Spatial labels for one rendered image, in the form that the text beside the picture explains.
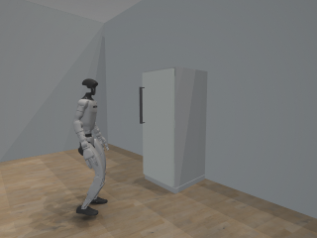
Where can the handle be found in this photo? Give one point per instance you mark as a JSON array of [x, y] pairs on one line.
[[141, 104]]

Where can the right robot upper arm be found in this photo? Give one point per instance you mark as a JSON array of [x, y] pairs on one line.
[[82, 104]]

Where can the left robot thigh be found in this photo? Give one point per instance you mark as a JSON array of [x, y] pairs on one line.
[[98, 147]]

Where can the left robot forearm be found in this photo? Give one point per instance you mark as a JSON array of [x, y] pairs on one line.
[[97, 131]]

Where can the right robot hand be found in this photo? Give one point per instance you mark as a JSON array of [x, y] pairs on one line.
[[88, 154]]

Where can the left robot hand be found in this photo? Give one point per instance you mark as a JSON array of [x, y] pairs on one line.
[[103, 141]]

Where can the fridge door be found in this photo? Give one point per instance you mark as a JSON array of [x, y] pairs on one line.
[[158, 129]]

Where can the humanoid robot head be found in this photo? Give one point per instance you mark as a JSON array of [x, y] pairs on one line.
[[90, 83]]

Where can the right robot forearm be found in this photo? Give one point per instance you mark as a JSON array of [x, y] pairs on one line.
[[81, 135]]

